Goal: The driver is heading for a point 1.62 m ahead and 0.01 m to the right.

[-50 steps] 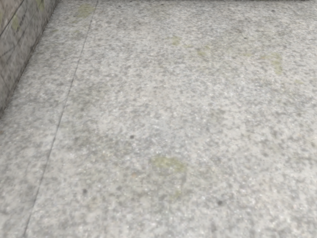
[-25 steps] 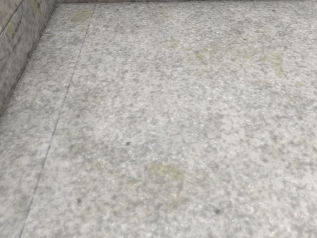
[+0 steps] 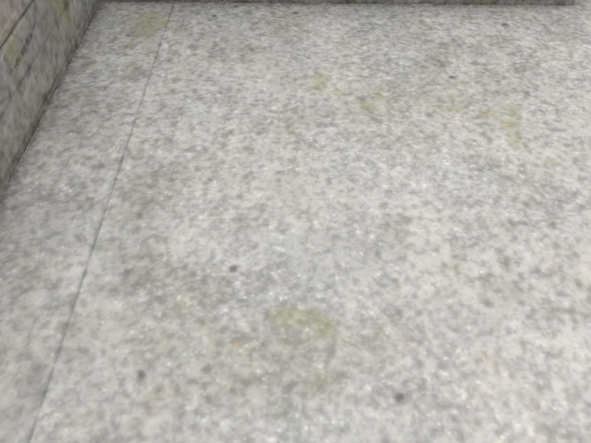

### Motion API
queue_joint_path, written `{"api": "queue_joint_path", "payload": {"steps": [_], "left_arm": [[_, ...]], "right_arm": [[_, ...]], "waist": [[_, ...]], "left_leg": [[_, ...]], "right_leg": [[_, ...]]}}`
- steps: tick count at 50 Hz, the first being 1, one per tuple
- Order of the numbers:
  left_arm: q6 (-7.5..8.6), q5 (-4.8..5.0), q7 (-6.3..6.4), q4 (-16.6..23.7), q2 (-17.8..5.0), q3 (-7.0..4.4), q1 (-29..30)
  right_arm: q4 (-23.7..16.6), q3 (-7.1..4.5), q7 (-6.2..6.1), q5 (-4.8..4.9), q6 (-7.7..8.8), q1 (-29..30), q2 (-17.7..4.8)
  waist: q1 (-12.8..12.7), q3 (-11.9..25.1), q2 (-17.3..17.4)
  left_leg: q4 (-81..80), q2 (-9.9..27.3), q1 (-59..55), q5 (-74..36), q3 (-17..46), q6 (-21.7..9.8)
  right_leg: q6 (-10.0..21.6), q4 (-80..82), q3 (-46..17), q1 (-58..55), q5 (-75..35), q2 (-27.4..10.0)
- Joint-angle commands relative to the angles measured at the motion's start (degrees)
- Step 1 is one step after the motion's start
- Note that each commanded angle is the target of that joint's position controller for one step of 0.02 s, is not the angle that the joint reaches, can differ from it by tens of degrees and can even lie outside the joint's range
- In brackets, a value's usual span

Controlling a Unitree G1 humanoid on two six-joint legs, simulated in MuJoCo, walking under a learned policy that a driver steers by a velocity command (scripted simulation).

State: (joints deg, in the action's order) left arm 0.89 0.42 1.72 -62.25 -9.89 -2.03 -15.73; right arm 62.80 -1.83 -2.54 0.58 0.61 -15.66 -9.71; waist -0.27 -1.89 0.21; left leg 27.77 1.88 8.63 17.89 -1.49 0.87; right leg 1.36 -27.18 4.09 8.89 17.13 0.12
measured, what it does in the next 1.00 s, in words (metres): walks ahead: left foot, then right foot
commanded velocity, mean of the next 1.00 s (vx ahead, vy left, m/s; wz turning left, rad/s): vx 0.40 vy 0.00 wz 0.00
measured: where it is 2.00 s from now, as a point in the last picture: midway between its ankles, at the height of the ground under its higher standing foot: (289, 290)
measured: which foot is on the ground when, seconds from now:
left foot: down 0.00-0.08, up 0.10-0.26, down 0.28-0.76, up 0.78-1.00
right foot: down 0.00-0.28, up 0.30-0.74, down 0.76-1.00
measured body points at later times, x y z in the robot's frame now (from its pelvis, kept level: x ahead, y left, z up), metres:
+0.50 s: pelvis +0.12 +0.07 +0.01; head +0.12 +0.08 +0.46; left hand +0.24 +0.32 -0.13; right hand +0.05 -0.16 -0.14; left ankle +0.05 +0.16 -0.74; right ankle +0.17 -0.08 -0.65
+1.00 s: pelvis +0.40 +0.00 +0.01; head +0.41 +0.00 +0.46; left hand +0.43 +0.26 -0.13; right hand +0.51 -0.26 -0.12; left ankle +0.43 +0.17 -0.65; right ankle +0.42 -0.08 -0.74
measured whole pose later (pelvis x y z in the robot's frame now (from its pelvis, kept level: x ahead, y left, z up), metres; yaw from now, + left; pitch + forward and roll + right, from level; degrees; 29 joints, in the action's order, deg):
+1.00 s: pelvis +0.40 +0.00 +0.01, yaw +0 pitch +0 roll -2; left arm 6.2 -0.2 -2.0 -58.5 -13.0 -3.1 -15.7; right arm 52.7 -4.1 -1.4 1.4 5.2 -10.8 -14.5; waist -1.9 -1.1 2.4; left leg 65.7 7.9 35.4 13.9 2.1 -2.9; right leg 4.6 -18.4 5.3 11.1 8.0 4.0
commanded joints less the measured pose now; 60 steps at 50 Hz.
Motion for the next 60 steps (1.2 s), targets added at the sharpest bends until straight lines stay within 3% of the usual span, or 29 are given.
{"api": "queue_joint_path", "payload": {"steps": [1, 3, 5, 7, 10, 11, 13, 14, 15, 16, 17, 19, 21, 23, 27, 34, 36, 38, 39, 40, 41, 42, 43, 44, 45, 47, 52, 56, 60], "left_arm": [[-0.21, 0.78, 0.49, 0.0, -5.8, -1.39, -5.1], [0.51, 1.51, 0.75, 0.6, -7.3, -1.87, -6.4], [2.03, 1.85, 0.41, -0.2, -10.6, -2.95, -11.2], [3.65, 0.52, 0.16, 0.4, -11.1, -3.09, -10.3], [4.74, 1.47, -0.42, 3.1, -10.3, -2.74, -4.0], [4.40, 2.01, -0.57, 3.8, -10.7, -2.73, -0.9], [3.31, 1.69, -0.64, 4.2, -11.3, -2.87, -0.1], [3.40, 1.38, -0.62, 5.0, -9.3, -2.23, 1.4], [4.09, 0.82, -0.45, 6.9, -5.3, -1.22, 2.1], [5.10, 1.62, -0.66, 8.2, -2.8, -0.61, 2.3], [5.81, 2.82, -1.22, 8.9, -3.6, -0.54, 3.2], [6.45, 1.75, -1.49, 8.8, -6.1, -1.08, 3.4], [5.78, 1.07, -1.84, 8.0, -7.6, -1.86, 2.3], [4.80, 0.77, -2.13, 8.3, -6.2, -1.69, 4.1], [4.74, 0.92, -2.45, 12.5, -3.9, -0.50, 15.8], [5.05, 1.34, -4.66, 16.2, -6.1, -0.35, 24.6], [5.36, 1.26, -4.73, 15.8, -8.7, -1.55, 20.3], [5.26, 1.58, -3.86, 11.0, -13.6, -4.33, 3.0], [4.87, 0.56, -2.99, 8.7, -18.8, -5.67, -8.1], [4.96, -0.67, -3.67, 7.7, -19.8, -5.38, -10.1], [5.23, -0.19, -3.91, 7.8, -14.4, -4.01, -6.9], [5.49, 0.36, -3.90, 8.8, -11.7, -3.25, -1.2], [5.82, 0.27, -4.07, 10.0, -10.1, -2.57, 4.4], [6.15, -0.30, -4.33, 10.2, -8.7, -2.23, 7.1], [6.34, -0.83, -4.52, 9.4, -7.5, -1.83, 7.3], [6.37, -0.68, -4.23, 8.1, -7.8, -1.75, 5.9], [5.95, -0.55, -2.05, 6.6, -11.2, -2.32, 0.4], [5.41, 0.14, -1.49, 6.2, -12.0, -2.42, -3.3], [4.63, 0.65, -1.42, 4.7, -12.6, -2.78, -7.5]], "right_arm": [[0.0, -1.23, -0.24, 0.55, 0.03, -4.8, -4.9], [-1.9, -1.20, -0.36, 0.86, 0.94, -2.1, -4.5], [-4.0, -0.49, 0.39, 1.15, 2.85, 0.8, -1.6], [-6.1, -0.60, 1.48, 1.51, 4.29, 4.2, -2.3], [-7.0, -1.04, 2.44, 2.04, 5.57, 2.9, -4.2], [-5.7, -1.27, 2.49, 1.75, 5.71, 0.3, -3.7], [0.6, -2.65, 2.16, 0.73, 4.89, -12.1, -4.0], [2.1, -3.73, 1.81, 0.23, 4.53, -18.7, -6.4], [1.5, -4.98, 1.53, 0.39, 4.84, -24.7, -13.0], [0.9, -3.85, 2.02, -0.50, 5.91, -23.1, -12.3], [-0.5, -3.02, 2.26, -0.18, 6.66, -17.0, -10.1], [-2.6, -1.62, 3.21, -0.24, 6.74, -8.9, -7.4], [-2.8, -0.67, 3.30, -0.57, 6.10, -7.8, -4.9], [-2.1, -0.66, 2.60, -0.89, 5.78, -11.1, -5.5], [-3.0, -1.13, 1.45, -0.94, 5.33, -12.9, -8.4], [-2.8, -2.47, 1.20, 0.27, 4.51, -15.2, -10.0], [-3.3, -3.02, 1.25, 0.00, 4.17, -13.5, -11.6], [-4.4, -2.91, 1.37, -0.41, 3.72, -10.6, -11.7], [-6.1, -1.94, 1.59, -1.37, 3.95, -10.9, -9.3], [-5.7, 0.46, 2.45, 0.03, 5.46, -18.8, 0.2], [-6.3, -0.91, 2.51, 1.81, 6.93, -12.6, -5.8], [-8.4, -1.64, 2.40, 2.79, 7.54, -6.9, -8.6], [-9.1, -1.83, 1.76, 2.21, 7.62, -4.1, -9.3], [-9.1, -2.53, 1.22, 1.20, 7.06, -3.5, -9.2], [-8.8, -2.70, 1.17, 1.06, 6.07, -5.7, -8.1], [-8.9, -2.74, 1.05, 1.19, 4.67, -6.5, -6.4], [-13.1, -3.11, 1.21, -0.12, 4.14, 5.1, -7.6], [-14.9, -2.38, 2.21, 0.17, 4.67, 13.2, -6.3], [-17.0, -1.79, 3.61, 0.81, 5.04, 19.6, -6.4]], "waist": [[-0.2, -2.0, -1.1], [-1.5, -8.2, -3.1], [-3.1, -9.6, -9.3], [-2.8, -9.8, -9.2], [0.4, -6.3, -6.9], [2.7, -5.5, -6.1], [6.9, -2.1, -2.3], [9.5, -0.7, 4.5], [10.2, 0.7, 20.4], [8.1, 1.8, 18.3], [5.1, -2.8, 10.3], [1.9, -4.0, 2.8], [0.4, -4.2, 3.5], [0.9, -4.1, 3.7], [3.1, -5.6, 3.2], [3.5, -6.9, 4.4], [0.2, -2.6, 6.6], [-8.8, 7.9, 7.7], [-11.1, 16.9, -1.0], [-5.3, 26.8, -16.2], [-6.9, 21.4, -10.8], [-5.5, 12.3, -8.1], [-3.1, 8.5, -1.5], [-0.9, 5.9, -0.2], [1.1, 5.4, -2.3], [2.3, 3.1, -3.7], [0.5, -1.1, -2.1], [-2.2, -1.9, -2.6], [-4.4, -3.5, -3.2]], "left_leg": [[-0.6, -1.7, 5.6, 9.4, -1.6, -3.4], [3.5, -1.0, 14.9, 18.4, -0.7, -4.5], [14.6, -1.5, 22.5, 11.6, -3.0, -4.5], [26.0, 1.7, 27.0, 12.8, 1.4, -5.9], [19.3, 4.8, 24.2, 14.3, 3.0, -6.9], [11.5, 2.8, 14.5, 9.7, -0.3, -6.5], [4.8, -4.5, -6.7, -3.3, -7.3, -3.9], [0.0, 0.8, -12.7, -0.1, 1.6, -5.5], [-13.2, 16.0, -17.0, 7.8, 28.9, -12.2], [-19.6, 21.5, -15.0, 15.6, 46.6, -17.7], [-18.7, 22.1, -12.9, 18.9, 43.1, -17.1], [-18.0, 16.8, -8.3, 7.5, 27.2, -13.1], [-19.4, 12.3, -3.8, -4.1, 16.0, -10.6], [-20.1, 10.4, -3.8, -13.2, 10.3, -10.7], [-22.2, 9.6, -4.0, -18.4, 6.2, -11.0], [-19.4, 13.3, -13.2, -24.5, 3.0, -10.1], [-12.5, 13.5, -15.2, -43.3, 1.9, -9.0], [8.5, 9.7, -8.4, -53.8, -0.8, -6.2], [29.4, 5.4, 7.0, -31.7, -2.5, -4.3], [47.3, -5.5, 25.2, 13.2, 4.8, -1.9], [53.8, -2.9, 31.0, 13.0, 10.8, -3.5], [54.0, 0.1, 34.5, 8.1, 8.2, -4.5], [51.3, 3.5, 31.3, 2.3, 6.9, -4.6], [48.2, 5.5, 27.8, -0.7, 6.3, -4.6], [46.4, 7.1, 24.1, -2.2, 7.0, -5.0], [42.5, 8.0, 23.0, -2.5, 6.3, -4.8], [27.4, 8.9, 33.1, -14.7, 5.0, -1.8], [12.6, 6.0, 30.8, -23.8, 2.0, -1.4], [5.2, 4.3, 30.8, -21.8, 1.2, -2.0]], "right_leg": [[3.3, 3.3, -2.6, 1.6, 12.0, -1.5], [6.6, 7.0, -10.6, 5.3, 27.7, -6.7], [12.2, 14.6, -26.0, 2.1, 34.2, -16.8], [15.3, 17.7, -35.2, 3.1, 29.2, -23.1], [10.4, 16.0, -25.2, 2.3, 17.2, -19.6], [8.3, 14.6, -18.3, 7.4, 13.7, -15.5], [5.6, 4.7, -7.8, 18.3, 8.0, -8.0], [3.0, -9.9, -2.6, 23.2, 0.9, -4.4], [-0.6, -32.0, 2.5, 33.4, 6.3, 0.8], [0.8, -46.1, -6.7, 39.4, 12.6, 1.1], [2.4, -52.5, -8.7, 45.9, 8.4, -2.7], [3.5, -50.4, -7.9, 45.0, -2.2, -6.9], [2.7, -43.0, -6.7, 38.0, -6.2, -8.7], [1.4, -38.3, -4.4, 36.7, -8.7, -8.4], [0.5, -19.3, -2.4, 35.2, -16.1, -6.5], [3.2, -5.4, -1.7, 30.6, -16.6, -4.1], [5.0, -4.5, 0.3, 21.3, -13.2, -1.0], [8.2, -4.0, 0.9, -2.6, -13.8, 1.3], [12.0, -5.0, -15.1, -21.7, -11.1, -11.8], [20.6, 6.0, -45.5, -35.6, 3.0, -23.9], [17.2, 11.1, -46.4, -31.0, 5.6, -21.4], [14.6, 11.6, -36.3, -22.2, 0.8, -19.8], [13.2, 12.9, -28.7, -12.1, -6.8, -18.2], [12.4, 14.2, -23.1, -4.2, -11.2, -16.1], [12.2, 16.1, -19.9, 0.0, -11.3, -14.5], [12.8, 19.2, -16.2, 4.2, -10.7, -13.1], [12.9, 22.1, -11.9, 1.9, -14.5, -12.7], [10.6, 21.8, -7.4, -0.9, -16.1, -10.8], [10.2, 18.9, -6.9, -7.5, -15.4, -13.1]]}}
Keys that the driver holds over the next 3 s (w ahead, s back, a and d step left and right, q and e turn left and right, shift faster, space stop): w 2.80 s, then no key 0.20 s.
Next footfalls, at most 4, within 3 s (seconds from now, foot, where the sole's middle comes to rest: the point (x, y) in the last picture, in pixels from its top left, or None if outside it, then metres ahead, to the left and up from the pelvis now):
0.28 left None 0.09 0.16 -0.77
0.76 right None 0.46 -0.08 -0.77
1.32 left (243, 340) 0.77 0.17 -0.77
1.92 right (331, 241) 1.09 -0.07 -0.77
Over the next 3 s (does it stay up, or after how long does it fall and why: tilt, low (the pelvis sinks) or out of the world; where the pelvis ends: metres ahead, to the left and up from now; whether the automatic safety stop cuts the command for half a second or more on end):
stays up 1.51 0.05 -0.01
